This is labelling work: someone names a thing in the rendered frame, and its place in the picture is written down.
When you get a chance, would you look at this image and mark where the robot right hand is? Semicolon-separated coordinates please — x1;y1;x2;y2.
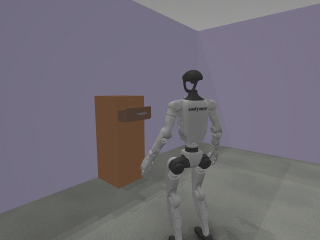
207;148;219;165

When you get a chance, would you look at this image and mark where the drawer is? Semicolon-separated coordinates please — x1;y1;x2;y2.
118;106;151;123

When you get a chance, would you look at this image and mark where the cabinet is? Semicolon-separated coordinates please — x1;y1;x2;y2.
94;95;145;189

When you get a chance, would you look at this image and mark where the robot right upper arm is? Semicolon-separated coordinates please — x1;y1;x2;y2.
206;99;222;134

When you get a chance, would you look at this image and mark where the right robot foot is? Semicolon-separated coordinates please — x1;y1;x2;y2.
194;226;213;240

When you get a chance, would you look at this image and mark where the robot right thigh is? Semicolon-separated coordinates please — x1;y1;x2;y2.
191;153;212;202

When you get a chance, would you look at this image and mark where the robot left forearm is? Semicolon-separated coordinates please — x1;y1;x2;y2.
146;127;167;161

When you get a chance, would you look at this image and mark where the robot left hand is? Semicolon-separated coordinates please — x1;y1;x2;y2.
140;157;154;179

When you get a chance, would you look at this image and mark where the robot right forearm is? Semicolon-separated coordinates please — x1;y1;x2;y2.
210;130;223;151

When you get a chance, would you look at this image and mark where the robot left upper arm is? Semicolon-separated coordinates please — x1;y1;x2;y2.
163;100;183;139

